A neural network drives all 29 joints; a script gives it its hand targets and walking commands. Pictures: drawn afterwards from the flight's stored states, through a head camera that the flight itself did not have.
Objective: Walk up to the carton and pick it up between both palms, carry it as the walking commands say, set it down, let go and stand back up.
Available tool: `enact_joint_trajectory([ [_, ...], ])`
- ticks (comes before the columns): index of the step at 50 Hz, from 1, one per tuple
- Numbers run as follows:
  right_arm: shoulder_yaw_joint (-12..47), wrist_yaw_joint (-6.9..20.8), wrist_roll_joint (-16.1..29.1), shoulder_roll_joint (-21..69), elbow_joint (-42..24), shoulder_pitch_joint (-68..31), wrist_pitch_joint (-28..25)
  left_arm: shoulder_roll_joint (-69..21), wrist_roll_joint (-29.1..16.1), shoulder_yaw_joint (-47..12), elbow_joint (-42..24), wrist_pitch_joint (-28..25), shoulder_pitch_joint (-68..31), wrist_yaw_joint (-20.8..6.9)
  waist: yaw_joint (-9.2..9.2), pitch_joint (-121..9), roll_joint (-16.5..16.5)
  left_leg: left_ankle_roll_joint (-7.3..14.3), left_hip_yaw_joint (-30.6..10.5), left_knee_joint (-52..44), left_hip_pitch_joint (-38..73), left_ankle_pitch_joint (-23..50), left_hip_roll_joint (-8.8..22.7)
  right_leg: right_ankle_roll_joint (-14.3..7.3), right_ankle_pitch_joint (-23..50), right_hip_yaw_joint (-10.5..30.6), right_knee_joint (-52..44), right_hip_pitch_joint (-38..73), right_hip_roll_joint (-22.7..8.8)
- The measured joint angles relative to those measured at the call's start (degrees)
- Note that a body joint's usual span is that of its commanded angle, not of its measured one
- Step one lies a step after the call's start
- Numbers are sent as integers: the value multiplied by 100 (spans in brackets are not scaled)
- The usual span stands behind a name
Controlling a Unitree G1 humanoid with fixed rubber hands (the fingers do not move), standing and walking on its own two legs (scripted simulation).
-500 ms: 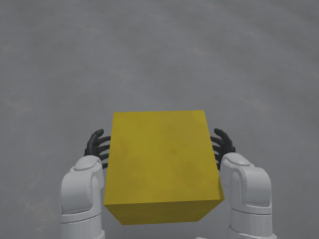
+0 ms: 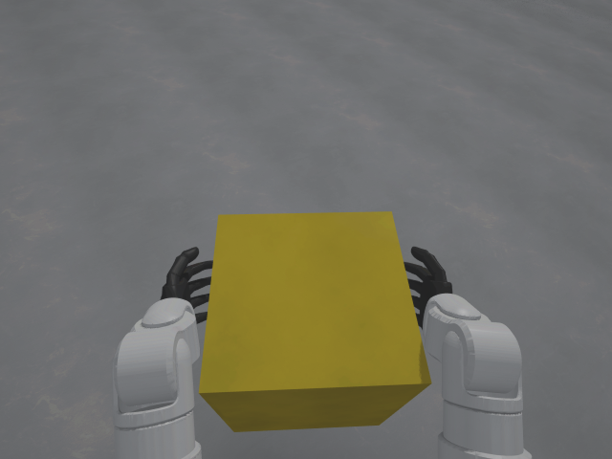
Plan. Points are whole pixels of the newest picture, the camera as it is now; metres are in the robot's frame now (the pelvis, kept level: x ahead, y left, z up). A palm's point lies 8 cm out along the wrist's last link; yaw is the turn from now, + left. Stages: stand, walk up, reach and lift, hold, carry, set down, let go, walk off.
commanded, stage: carry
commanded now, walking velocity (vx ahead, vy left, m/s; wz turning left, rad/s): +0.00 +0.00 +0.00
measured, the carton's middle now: (306, 330) +0.28 +0.00 +0.02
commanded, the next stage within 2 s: none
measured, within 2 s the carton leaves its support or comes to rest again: neither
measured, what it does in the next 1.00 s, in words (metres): steps on the spot: right foot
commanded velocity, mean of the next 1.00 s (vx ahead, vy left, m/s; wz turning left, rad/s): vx -0.20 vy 0.00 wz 0.00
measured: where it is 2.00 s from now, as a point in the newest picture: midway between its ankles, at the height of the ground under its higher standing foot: outside the picture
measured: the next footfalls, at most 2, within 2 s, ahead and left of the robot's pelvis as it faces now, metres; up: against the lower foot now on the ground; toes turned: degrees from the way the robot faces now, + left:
right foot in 0.08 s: +0.00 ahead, -0.16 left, +0.00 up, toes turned -12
right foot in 1.92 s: -0.13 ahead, -0.17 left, +0.00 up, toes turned -12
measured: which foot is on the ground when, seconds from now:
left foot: down 0.00-1.00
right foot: up 0.00-0.06, down 0.08-1.00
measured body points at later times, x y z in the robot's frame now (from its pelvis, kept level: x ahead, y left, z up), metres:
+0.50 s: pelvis -0.05 -0.05 +0.00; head -0.08 -0.04 +0.45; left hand +0.23 +0.10 +0.09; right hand +0.22 -0.20 +0.09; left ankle +0.07 +0.03 -0.73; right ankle -0.04 -0.15 -0.73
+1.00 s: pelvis -0.07 -0.05 -0.01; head -0.06 -0.04 +0.44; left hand +0.21 +0.10 +0.06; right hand +0.21 -0.20 +0.06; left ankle +0.07 +0.03 -0.73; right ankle -0.04 -0.15 -0.73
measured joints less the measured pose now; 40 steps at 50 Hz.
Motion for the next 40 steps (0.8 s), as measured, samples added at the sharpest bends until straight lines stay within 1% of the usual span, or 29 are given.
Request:
enact_joint_trajectory([
  [3, -1, 2, 0, 0, 0, 0, 0, 1, 0, -2, -1, 1, 0, 2, 2, -5, -1, -52, 5, -167, 2, 166, -11, -1, 132, 3, -942, 362, 31],
  [5, -2, 4, 0, -2, 0, 6, 0, 0, 0, -5, 1, 4, 0, 3, -4, 9, 31, -104, 1, -302, 34, 296, -17, -3, 672, -5, -1387, 502, 53],
  [7, -2, 10, 0, -5, 0, 25, 0, -1, 0, -12, 2, 20, 1, 8, -5, 15, 64, -212, 0, -454, 135, 419, -17, -31, 1036, -6, -1470, 545, 59],
  [10, -2, 16, 0, -7, 0, 38, -1, -1, 0, -18, 2, 33, 0, 12, -5, -56, 89, -363, 0, -551, 244, 487, -11, -103, 1089, -7, -1430, 583, 59],
  [12, -4, 16, 0, -7, 1, 38, 4, -1, 0, -20, 9, 34, 0, 12, -5, -151, 90, -397, 0, -552, 245, 487, -4, -153, 1089, -7, -1360, 548, 59],
  [20, -85, 5, -29, -10, 124, 48, 147, -1, -1, -51, 296, 47, 0, -1, -5, -279, 89, -384, 0, -487, 212, 596, 30, -292, 1200, -7, -1080, 408, 60],
  [26, -85, 2, -29, -12, 134, 57, 166, 0, 0, -51, 314, 67, 0, -1, -5, -222, 88, -383, 0, -355, 30, 605, 111, -408, 1167, -7, -912, 204, 114],
  [33, -86, 0, -29, -12, 134, 56, 166, 0, -1, -51, 314, 68, 0, 0, -4, -40, 89, -338, 1, -113, -225, 597, 160, -438, 1121, -7, -654, -54, 119],
  [40, -83, -2, -29, -12, 133, 56, 166, -1, -1, -51, 313, 68, 0, 3, -4, 126, 89, -299, 1, -98, -350, 663, 170, -438, 1122, -6, -563, -211, 119],
])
